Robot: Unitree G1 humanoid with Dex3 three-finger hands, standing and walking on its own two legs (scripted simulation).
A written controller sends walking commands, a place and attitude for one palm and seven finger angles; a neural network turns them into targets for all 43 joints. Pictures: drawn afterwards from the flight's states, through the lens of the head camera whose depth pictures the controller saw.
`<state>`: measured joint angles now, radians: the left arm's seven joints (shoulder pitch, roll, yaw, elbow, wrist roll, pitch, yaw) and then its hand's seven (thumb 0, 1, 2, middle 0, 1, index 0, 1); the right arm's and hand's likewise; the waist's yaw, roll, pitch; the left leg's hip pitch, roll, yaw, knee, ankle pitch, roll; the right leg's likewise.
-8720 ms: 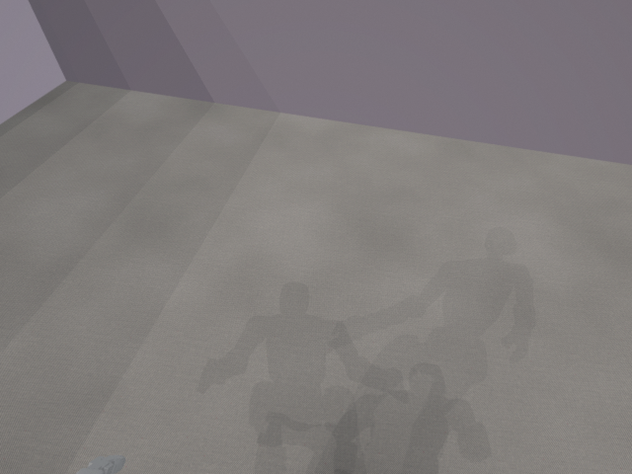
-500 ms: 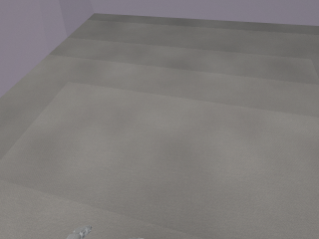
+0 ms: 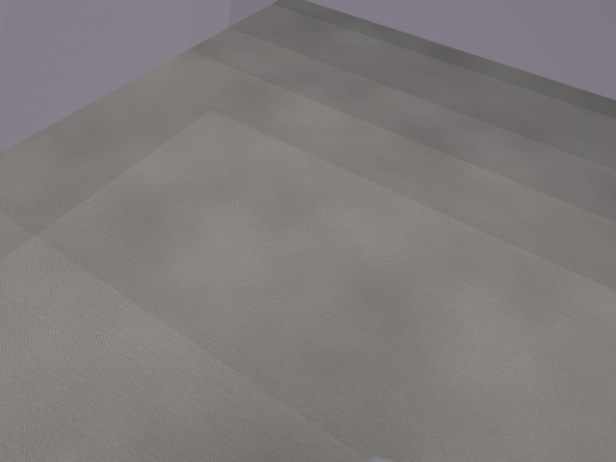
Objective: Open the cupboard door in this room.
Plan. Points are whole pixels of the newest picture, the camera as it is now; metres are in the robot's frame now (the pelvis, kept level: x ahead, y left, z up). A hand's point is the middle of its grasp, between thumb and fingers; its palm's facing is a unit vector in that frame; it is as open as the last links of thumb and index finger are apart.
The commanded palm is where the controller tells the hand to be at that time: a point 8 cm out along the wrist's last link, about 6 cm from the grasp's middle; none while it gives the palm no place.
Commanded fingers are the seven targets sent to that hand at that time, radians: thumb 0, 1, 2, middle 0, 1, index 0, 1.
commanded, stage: turn or walk to find it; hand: left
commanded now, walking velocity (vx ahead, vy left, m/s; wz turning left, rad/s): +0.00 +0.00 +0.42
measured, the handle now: out of the picture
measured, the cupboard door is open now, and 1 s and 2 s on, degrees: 0 0 0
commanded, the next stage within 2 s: stand and wait in 1.40 s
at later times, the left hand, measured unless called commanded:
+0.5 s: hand out of the picture +0.02 +0.16 -0.14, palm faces +0.23 -0.94 -0.26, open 7.4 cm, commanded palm none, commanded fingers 0.00 0.90 0.90 -0.20 -0.30 -0.20 -0.30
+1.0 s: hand out of the picture -0.08 +0.21 -0.16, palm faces +0.45 -0.85 -0.26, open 7.4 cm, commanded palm none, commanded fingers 0.00 0.90 0.90 -0.20 -0.30 -0.20 -0.30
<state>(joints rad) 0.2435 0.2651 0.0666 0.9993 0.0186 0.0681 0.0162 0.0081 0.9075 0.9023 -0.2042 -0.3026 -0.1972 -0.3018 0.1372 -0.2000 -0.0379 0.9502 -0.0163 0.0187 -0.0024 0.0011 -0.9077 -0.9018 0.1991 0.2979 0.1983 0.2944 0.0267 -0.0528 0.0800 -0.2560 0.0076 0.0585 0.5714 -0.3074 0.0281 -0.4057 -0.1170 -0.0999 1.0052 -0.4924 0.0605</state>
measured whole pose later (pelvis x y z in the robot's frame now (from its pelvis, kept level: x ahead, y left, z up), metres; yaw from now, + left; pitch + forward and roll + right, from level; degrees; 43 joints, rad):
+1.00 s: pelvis -0.05 -0.01 +0.01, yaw +25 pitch +0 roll +0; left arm 0.19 0.25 0.06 0.95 0.02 0.05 0.01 0.01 0.91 0.90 -0.20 -0.30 -0.19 -0.30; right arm 0.16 -0.19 -0.04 0.95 -0.02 0.03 0.00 0.00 -0.90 -0.90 0.20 0.30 0.20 0.29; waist 0.00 -0.01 0.06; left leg -0.26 -0.02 -0.02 0.47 -0.20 0.02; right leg -0.41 -0.08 -0.04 0.93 -0.44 0.07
